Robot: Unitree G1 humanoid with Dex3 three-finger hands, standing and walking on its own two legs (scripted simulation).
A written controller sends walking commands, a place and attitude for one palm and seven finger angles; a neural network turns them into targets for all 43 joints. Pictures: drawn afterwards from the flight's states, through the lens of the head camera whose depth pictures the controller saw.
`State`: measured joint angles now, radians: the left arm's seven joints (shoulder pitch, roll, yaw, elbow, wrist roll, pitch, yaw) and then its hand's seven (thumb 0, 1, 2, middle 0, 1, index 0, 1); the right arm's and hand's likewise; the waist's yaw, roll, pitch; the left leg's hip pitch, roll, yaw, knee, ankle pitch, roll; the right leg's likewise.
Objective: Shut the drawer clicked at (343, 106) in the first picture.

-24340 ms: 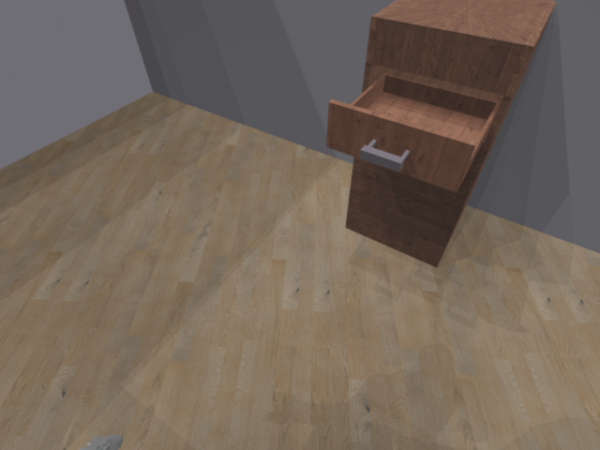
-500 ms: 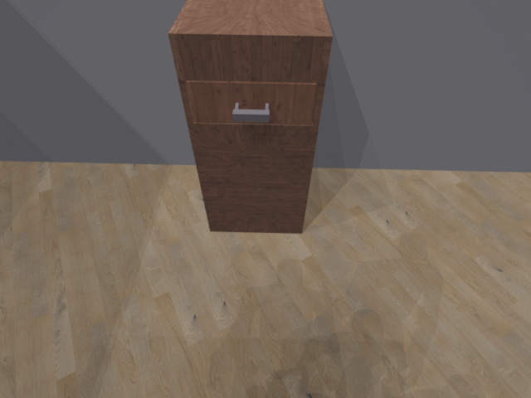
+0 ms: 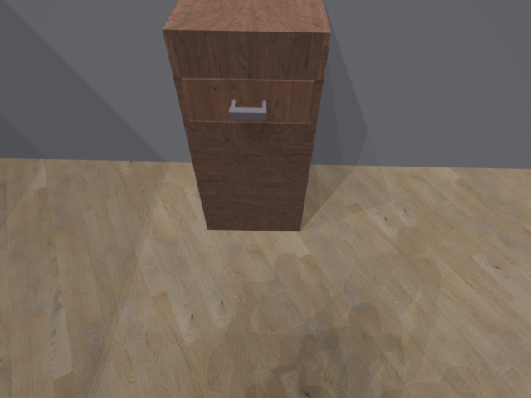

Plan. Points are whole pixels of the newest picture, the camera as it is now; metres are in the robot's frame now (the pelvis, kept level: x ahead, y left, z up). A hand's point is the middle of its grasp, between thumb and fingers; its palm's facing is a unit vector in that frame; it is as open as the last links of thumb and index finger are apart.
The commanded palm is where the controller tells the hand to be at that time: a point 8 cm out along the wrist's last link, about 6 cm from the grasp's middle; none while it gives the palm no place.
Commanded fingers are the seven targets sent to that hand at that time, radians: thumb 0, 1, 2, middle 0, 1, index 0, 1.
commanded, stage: look to check the result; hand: left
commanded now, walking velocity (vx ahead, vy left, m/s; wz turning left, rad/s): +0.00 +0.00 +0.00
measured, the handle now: (248, 108) +0.89 +0.10 -0.08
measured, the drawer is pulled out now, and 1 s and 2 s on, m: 0.00 0.00 0.00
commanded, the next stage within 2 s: stand and wait in 0.28 s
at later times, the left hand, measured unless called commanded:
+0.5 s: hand out of the picture +0.05 +0.20 -0.17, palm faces +0.02 -0.97 -0.25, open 7.4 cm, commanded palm none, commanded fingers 0.00 0.90 0.90 -0.20 -0.30 -0.20 -0.30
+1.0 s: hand out of the picture +0.08 +0.22 -0.16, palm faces +0.01 -0.96 -0.30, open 7.4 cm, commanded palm none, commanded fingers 0.00 0.90 0.90 -0.20 -0.30 -0.20 -0.30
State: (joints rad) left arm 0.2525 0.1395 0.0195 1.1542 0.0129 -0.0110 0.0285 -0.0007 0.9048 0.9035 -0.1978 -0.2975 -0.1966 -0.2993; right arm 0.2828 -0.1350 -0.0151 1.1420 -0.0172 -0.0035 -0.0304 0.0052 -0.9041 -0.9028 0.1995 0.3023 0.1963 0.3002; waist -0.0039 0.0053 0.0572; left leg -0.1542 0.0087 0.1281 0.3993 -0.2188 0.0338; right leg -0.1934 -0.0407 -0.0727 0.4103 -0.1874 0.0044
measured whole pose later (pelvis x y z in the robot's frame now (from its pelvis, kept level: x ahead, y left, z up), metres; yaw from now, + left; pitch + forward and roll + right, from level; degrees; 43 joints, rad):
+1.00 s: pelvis +0.01 -0.01 +0.01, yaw +1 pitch -1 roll +0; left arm 0.12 0.28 0.02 1.14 0.01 -0.02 0.01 0.00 0.90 0.90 -0.20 -0.30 -0.20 -0.30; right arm 0.15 -0.28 -0.01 1.14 -0.02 -0.01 -0.01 0.01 -0.90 -0.90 0.20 0.30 0.20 0.30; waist -0.01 0.01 0.05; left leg -0.10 0.01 0.11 0.32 -0.19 0.02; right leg -0.13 -0.03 -0.09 0.32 -0.17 0.00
